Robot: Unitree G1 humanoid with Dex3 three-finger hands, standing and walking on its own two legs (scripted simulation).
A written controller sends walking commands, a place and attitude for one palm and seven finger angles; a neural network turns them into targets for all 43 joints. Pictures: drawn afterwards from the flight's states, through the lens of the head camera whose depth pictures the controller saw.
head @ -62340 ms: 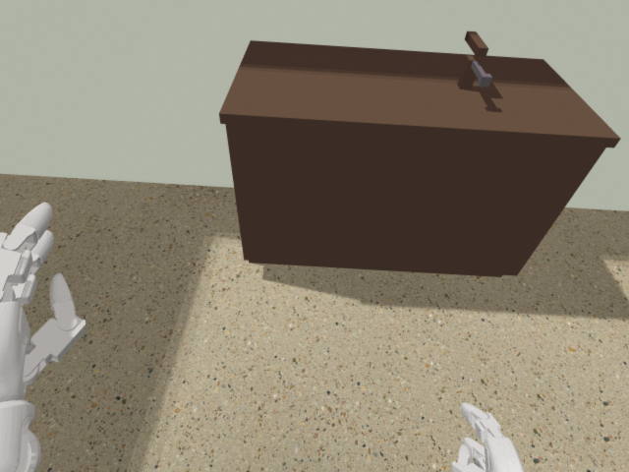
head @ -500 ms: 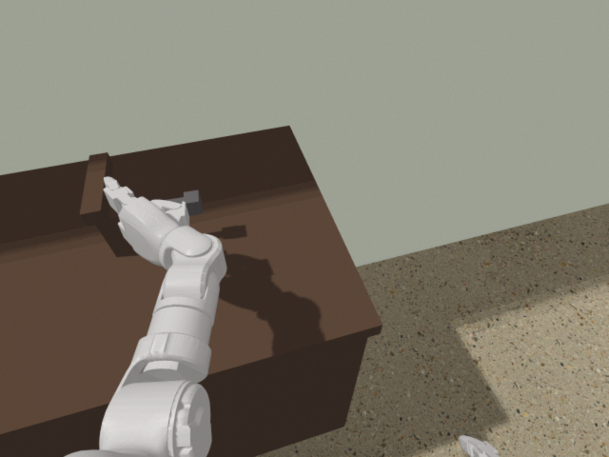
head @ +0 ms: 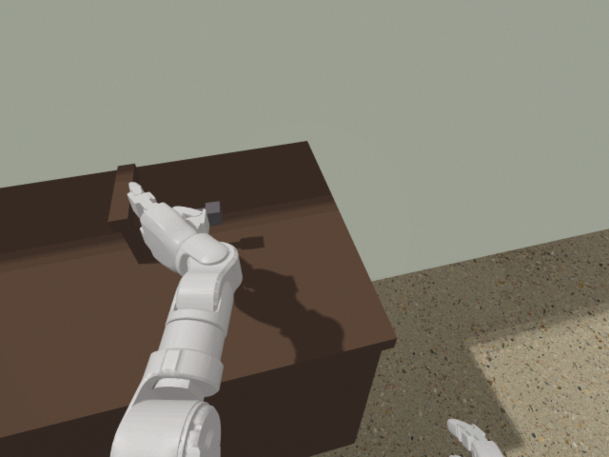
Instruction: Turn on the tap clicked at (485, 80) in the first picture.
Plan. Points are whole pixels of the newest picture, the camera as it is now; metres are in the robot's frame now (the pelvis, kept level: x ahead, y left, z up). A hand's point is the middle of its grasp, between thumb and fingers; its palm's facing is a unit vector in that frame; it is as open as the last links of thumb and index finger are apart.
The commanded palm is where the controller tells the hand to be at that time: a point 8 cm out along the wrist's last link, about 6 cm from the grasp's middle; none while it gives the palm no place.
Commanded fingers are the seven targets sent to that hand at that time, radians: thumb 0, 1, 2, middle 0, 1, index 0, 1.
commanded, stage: lift the hand up off the lever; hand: left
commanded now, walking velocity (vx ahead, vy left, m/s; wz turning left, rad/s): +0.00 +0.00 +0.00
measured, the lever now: (214, 213) +0.49 +0.19 +0.05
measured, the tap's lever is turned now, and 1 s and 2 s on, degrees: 86 86 86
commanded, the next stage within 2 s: draw the hand back beside the body in 0.08 s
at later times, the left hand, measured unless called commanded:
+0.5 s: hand (201, 251) +0.35 +0.16 +0.11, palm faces +0.26 -0.95 -0.14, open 7.7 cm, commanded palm +0.31 +0.20 +0.14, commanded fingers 0.00 0.90 0.90 -0.17 -0.20 -0.17 -0.20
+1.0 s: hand (129, 287) +0.26 +0.21 +0.15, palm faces +0.21 -0.94 -0.26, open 7.6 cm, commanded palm +0.23 +0.25 +0.16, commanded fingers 0.00 0.90 0.90 -0.19 -0.28 -0.19 -0.28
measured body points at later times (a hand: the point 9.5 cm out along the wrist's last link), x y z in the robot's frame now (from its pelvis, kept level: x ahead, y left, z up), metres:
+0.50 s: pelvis +0.00 +0.00 +0.01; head -0.04 -0.02 +0.46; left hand +0.33 +0.21 +0.12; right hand +0.12 -0.25 -0.10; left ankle +0.01 +0.14 -0.73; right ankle -0.02 -0.06 -0.73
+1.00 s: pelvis +0.00 +0.02 +0.02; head -0.02 +0.00 +0.46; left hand +0.25 +0.26 +0.16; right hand +0.19 -0.20 -0.06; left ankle +0.01 +0.14 -0.73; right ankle -0.02 -0.06 -0.73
